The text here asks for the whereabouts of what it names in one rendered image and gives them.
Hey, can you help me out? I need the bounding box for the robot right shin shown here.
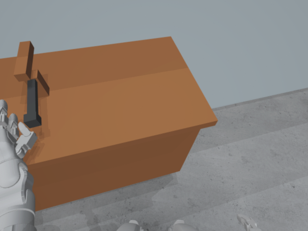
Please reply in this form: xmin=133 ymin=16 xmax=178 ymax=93
xmin=173 ymin=220 xmax=184 ymax=226

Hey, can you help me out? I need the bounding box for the counter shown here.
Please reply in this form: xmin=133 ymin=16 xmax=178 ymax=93
xmin=0 ymin=36 xmax=218 ymax=211

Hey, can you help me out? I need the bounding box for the left robot hand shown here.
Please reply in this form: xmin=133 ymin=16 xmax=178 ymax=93
xmin=0 ymin=100 xmax=37 ymax=164

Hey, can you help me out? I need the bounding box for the tap lever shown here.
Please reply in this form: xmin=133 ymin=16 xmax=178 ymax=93
xmin=24 ymin=79 xmax=41 ymax=128

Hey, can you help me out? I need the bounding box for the left robot forearm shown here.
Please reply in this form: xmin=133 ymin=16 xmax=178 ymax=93
xmin=0 ymin=159 xmax=37 ymax=231

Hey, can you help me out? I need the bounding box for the right robot hand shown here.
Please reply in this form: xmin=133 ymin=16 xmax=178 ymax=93
xmin=237 ymin=213 xmax=262 ymax=231

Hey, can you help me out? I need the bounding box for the robot left shin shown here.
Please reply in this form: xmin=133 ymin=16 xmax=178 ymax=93
xmin=129 ymin=220 xmax=138 ymax=224

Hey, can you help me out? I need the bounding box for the robot shin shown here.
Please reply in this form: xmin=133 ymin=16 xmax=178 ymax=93
xmin=173 ymin=220 xmax=184 ymax=226
xmin=129 ymin=220 xmax=138 ymax=224

